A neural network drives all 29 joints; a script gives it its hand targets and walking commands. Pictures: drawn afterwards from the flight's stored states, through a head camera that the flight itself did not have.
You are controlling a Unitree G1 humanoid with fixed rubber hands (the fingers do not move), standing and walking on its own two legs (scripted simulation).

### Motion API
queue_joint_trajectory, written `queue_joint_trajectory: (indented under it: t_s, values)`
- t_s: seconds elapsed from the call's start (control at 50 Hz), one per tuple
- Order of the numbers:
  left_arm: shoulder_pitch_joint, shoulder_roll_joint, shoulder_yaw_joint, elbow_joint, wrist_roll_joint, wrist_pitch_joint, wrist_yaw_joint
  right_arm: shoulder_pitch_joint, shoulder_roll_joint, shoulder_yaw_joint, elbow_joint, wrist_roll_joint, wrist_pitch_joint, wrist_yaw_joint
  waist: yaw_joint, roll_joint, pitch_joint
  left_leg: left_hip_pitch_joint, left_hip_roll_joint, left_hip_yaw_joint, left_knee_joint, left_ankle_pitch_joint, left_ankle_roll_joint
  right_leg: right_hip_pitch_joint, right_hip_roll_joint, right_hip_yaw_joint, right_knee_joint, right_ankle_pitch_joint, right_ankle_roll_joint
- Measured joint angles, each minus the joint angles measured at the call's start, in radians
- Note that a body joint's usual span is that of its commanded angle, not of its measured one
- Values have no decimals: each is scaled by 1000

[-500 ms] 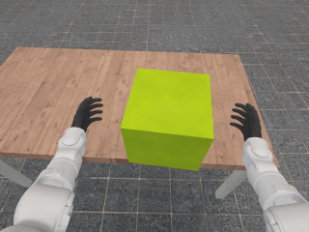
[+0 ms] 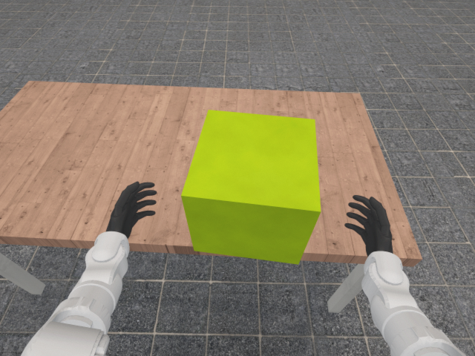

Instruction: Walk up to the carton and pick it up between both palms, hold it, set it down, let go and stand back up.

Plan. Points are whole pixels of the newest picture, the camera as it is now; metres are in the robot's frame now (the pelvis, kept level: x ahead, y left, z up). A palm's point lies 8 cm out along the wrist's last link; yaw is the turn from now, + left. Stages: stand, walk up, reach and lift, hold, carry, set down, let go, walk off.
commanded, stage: set down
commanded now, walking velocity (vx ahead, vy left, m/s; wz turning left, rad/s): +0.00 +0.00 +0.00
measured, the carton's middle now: (253, 186) +0.49 -0.02 -0.06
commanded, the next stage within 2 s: let go in 1.48 s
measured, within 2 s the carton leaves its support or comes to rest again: neither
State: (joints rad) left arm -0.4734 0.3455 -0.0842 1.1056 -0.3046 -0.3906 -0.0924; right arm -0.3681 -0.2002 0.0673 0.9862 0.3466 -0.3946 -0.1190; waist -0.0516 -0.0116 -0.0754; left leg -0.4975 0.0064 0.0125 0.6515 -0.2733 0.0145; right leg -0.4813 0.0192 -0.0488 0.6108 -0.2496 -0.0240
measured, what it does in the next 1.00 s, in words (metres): stands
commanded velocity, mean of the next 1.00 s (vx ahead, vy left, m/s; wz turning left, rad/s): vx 0.00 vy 0.00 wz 0.00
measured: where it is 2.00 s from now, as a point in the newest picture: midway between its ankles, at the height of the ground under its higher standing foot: outside the picture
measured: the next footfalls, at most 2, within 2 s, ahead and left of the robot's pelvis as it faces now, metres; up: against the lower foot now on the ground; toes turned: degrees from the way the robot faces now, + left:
none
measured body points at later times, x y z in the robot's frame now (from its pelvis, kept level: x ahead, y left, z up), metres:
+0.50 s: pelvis +0.00 +0.00 +0.00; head +0.02 +0.01 +0.45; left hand +0.30 +0.24 -0.02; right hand +0.27 -0.22 -0.02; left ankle +0.03 +0.11 -0.72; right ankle +0.03 -0.11 -0.72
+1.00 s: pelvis +0.03 +0.00 +0.02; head +0.02 +0.01 +0.47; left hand +0.24 +0.23 -0.05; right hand +0.22 -0.23 -0.05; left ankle +0.03 +0.11 -0.72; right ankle +0.03 -0.11 -0.72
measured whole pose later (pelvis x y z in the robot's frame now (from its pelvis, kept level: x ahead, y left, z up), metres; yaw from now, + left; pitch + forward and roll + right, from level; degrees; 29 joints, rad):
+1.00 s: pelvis +0.03 +0.00 +0.02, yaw -1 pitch -4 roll -1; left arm 0.08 0.28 -0.05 0.72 -0.15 -0.22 -0.04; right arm 0.08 -0.16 -0.01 0.80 0.11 -0.36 -0.05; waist -0.01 -0.02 0.07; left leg -0.14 0.00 0.02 0.47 -0.26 0.02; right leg -0.13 0.02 -0.02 0.44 -0.23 -0.02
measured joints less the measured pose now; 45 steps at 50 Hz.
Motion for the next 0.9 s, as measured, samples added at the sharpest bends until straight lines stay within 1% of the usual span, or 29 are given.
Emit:
queue_joint_trajectory:
  t_s: [0.08, 0.12, 0.2, 0.36, 0.48, 0.56, 0.68, 0.82, 0.9]
  values:
    - [43, -1, 7, -14, -2, -5, -7, 37, 8, -7, -14, -11, -15, -6, 3, 0, 11, 20, 0, -4, -1, -2, -1, 21, 1, -2, -3, -2, -1]
    - [73, 0, 8, -40, 0, -12, -9, 58, 12, -10, -21, -18, -28, -4, 4, -3, 24, 36, -1, -5, -4, -2, -1, 37, 1, -2, -5, -3, -1]
    - [102, 4, -6, -48, -14, -22, -5, 85, 20, -19, -31, -28, -29, 1, 7, -7, 27, 41, -4, -8, 1, -6, -1, 42, -2, -3, 5, -10, -1]
    - [210, -3, 1, -130, 12, -33, -13, 162, 39, -26, -48, -57, -64, 5, 15, -9, 60, 102, -4, -7, -16, -9, -2, 103, 1, 2, -15, -10, 0]
    - [263, 2, -6, -176, 7, -24, -2, 210, 41, -46, -83, -86, -66, 11, 17, -5, 73, 123, -8, -6, -28, -7, 1, 122, -2, 6, -23, -10, 3]
    - [311, -13, 0, -198, 42, 8, 2, 243, 34, -46, -72, -115, -53, 23, 21, 4, 92, 166, -7, -2, -50, -5, 2, 165, 0, 12, -49, -4, 5]
    - [400, -36, 15, -265, 81, 45, 21, 316, 25, -61, -105, -155, -40, 43, 30, 8, 114, 223, -8, 4, -91, 3, 4, 219, 1, 22, -89, 6, 7]
    - [496, -44, 19, -352, 103, 87, 40, 398, 19, -75, -165, -174, -20, 63, 41, 5, 133, 287, -6, 7, -131, 9, 2, 282, 5, 27, -130, 13, 6]
    - [527, -48, 25, -361, 122, 121, 42, 425, 25, -77, -178, -200, 7, 66, 39, 1, 139, 321, -7, 7, -154, 12, 1, 314, 5, 29, -149, 15, 5]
